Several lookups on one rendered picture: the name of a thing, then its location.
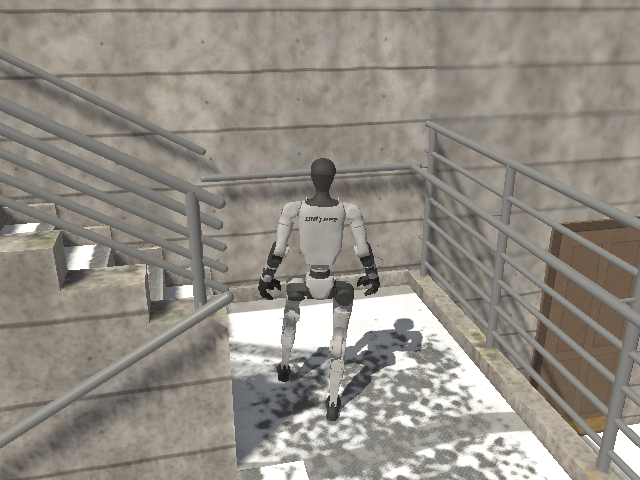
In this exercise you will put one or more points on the robot right shin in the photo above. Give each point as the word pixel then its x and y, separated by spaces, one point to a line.
pixel 336 374

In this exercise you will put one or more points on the right robot upper arm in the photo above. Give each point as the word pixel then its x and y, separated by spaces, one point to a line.
pixel 353 212

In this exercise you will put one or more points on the robot right hand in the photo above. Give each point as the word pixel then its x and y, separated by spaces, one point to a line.
pixel 366 281

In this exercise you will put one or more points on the right robot forearm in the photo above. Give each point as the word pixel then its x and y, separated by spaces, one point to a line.
pixel 369 264

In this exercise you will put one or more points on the left robot forearm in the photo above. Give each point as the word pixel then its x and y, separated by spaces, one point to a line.
pixel 271 266

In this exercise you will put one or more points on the robot left thigh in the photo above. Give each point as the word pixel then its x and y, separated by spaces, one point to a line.
pixel 296 289

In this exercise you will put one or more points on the left robot upper arm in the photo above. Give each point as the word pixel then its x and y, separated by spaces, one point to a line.
pixel 289 211

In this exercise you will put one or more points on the robot left hand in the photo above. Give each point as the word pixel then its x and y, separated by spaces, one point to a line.
pixel 268 285

